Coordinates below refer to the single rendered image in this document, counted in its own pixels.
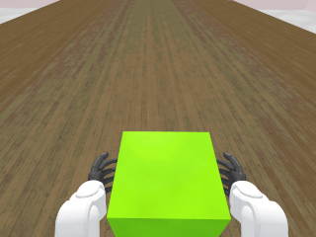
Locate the robot left forearm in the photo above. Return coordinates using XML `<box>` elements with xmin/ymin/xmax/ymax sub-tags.
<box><xmin>54</xmin><ymin>180</ymin><xmax>107</xmax><ymax>237</ymax></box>

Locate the left robot hand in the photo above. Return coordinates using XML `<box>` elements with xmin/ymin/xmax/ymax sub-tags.
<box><xmin>87</xmin><ymin>151</ymin><xmax>118</xmax><ymax>194</ymax></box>

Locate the right robot hand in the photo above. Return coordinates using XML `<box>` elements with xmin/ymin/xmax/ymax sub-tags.
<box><xmin>216</xmin><ymin>152</ymin><xmax>247</xmax><ymax>197</ymax></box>

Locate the carton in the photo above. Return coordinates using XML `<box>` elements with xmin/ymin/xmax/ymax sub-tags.
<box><xmin>107</xmin><ymin>131</ymin><xmax>231</xmax><ymax>237</ymax></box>

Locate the robot right forearm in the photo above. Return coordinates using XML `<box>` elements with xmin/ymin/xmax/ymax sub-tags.
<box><xmin>229</xmin><ymin>181</ymin><xmax>288</xmax><ymax>237</ymax></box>

